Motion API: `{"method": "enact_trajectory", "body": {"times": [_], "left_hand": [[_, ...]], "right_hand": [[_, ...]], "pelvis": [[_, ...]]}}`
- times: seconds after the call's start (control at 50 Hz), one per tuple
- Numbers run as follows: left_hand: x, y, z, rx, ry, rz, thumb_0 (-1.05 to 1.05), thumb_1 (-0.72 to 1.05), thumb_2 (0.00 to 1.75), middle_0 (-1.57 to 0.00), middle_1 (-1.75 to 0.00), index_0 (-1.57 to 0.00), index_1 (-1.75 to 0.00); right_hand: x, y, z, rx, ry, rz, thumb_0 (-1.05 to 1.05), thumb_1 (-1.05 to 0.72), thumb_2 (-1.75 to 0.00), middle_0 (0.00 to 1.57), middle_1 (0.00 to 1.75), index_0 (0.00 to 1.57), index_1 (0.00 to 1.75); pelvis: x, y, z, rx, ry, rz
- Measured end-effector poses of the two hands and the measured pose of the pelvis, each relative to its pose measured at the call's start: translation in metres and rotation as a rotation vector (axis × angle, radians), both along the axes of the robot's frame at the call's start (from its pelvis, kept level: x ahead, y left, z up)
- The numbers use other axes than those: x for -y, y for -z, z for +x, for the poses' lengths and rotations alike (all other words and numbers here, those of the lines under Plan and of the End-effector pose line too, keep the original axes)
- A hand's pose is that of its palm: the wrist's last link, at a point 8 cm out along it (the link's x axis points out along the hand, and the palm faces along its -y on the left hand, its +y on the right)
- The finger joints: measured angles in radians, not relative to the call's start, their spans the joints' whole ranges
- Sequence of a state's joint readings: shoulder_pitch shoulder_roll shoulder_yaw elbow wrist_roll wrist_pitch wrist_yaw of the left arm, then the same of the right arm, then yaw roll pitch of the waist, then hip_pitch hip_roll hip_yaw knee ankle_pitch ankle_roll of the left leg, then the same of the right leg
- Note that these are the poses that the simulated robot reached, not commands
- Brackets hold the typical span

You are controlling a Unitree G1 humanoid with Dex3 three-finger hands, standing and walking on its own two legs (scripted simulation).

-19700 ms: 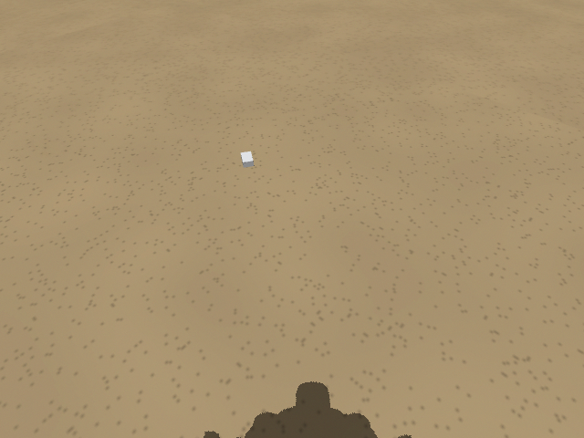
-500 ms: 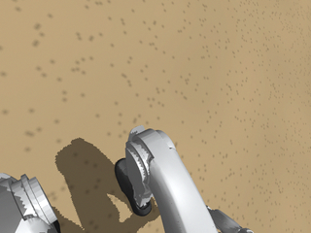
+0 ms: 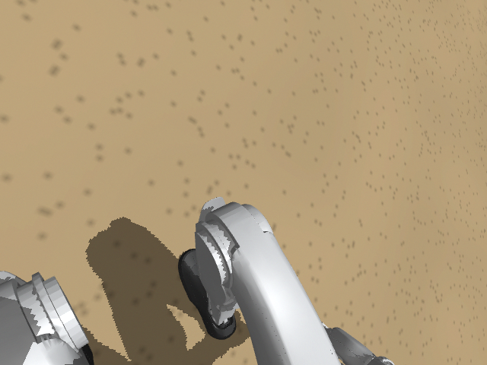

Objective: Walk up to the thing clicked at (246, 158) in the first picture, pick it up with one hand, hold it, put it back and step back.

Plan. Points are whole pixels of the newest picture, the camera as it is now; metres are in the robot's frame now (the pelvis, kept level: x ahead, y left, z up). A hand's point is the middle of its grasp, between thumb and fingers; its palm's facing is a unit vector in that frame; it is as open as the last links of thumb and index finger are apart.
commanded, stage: close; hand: left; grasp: from above
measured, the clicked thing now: out of the picture +0.45 +0.36 -0.30
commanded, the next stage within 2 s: settle in 0.14 s
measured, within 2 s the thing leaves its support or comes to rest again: leaves its support in 0.58 s
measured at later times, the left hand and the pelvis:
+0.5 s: hand out of the picture +0.44 +0.35 -0.26, palm faces -0.41 -0.22 -0.89, open 8.7 cm; pelvis +0.00 +0.00 +0.00, yaw +0 degrees
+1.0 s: hand out of the picture +0.44 +0.37 -0.18, palm faces -0.39 -0.18 -0.90, open 8.7 cm; pelvis +0.01 +0.00 +0.01, yaw +4 degrees
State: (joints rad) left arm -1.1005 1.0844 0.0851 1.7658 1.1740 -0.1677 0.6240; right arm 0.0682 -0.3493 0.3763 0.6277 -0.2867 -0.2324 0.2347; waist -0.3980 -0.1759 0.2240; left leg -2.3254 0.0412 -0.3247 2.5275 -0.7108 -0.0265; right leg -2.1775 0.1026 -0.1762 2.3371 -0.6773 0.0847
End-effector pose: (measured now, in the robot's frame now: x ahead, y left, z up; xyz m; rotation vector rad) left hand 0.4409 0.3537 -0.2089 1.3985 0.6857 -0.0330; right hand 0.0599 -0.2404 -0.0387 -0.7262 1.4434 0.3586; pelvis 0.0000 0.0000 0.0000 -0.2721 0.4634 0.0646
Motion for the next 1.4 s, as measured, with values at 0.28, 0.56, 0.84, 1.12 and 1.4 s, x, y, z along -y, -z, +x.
{"method": "enact_trajectory", "body": {"times": [0.28,0.56,0.84,1.12,1.4], "left_hand": [[-0.001,-0.001,0.002,0.006,0.001,0.003,0.01,0.28,0.19,-0.78,-0.36,-0.82,-0.32],[-0.005,-0.006,0.003,0.012,-0.010,-0.014,0.01,0.23,0.18,-0.85,-0.30,-0.89,-0.26],[-0.017,-0.058,0.006,0.051,0.007,0.030,0.02,0.21,0.14,-0.89,-0.26,-0.93,-0.22],[-0.014,-0.102,0.000,0.003,0.008,0.025,0.01,0.20,0.15,-0.90,-0.26,-0.94,-0.22],[-0.013,-0.131,-0.004,0.009,0.023,0.017,0.01,0.23,0.15,-0.86,-0.28,-0.90,-0.24]], "right_hand": [[-0.001,-0.001,0.001,0.014,0.003,-0.011,0.00,-0.90,-0.89,0.20,0.30,0.20,0.30],[-0.001,0.001,-0.002,-0.003,0.035,-0.015,0.00,-0.91,-0.89,0.20,0.30,0.20,0.30],[0.014,0.015,0.025,0.071,0.115,0.019,0.00,-0.90,-0.89,0.20,0.30,0.20,0.30],[0.019,0.033,0.046,0.126,0.181,0.060,0.00,-0.90,-0.89,0.20,0.30,0.20,0.30],[0.029,0.027,0.027,0.106,0.259,-0.006,0.00,-0.91,-0.89,0.20,0.30,0.20,0.30]], "pelvis": [[-0.002,0.001,-0.001,0.004,0.001,-0.004],[-0.001,0.001,0.001,-0.019,-0.004,-0.002],[0.002,-0.001,0.007,-0.082,-0.020,0.028],[0.008,-0.008,0.004,-0.108,-0.051,0.073],[0.011,-0.018,0.000,-0.115,-0.065,0.089]]}}
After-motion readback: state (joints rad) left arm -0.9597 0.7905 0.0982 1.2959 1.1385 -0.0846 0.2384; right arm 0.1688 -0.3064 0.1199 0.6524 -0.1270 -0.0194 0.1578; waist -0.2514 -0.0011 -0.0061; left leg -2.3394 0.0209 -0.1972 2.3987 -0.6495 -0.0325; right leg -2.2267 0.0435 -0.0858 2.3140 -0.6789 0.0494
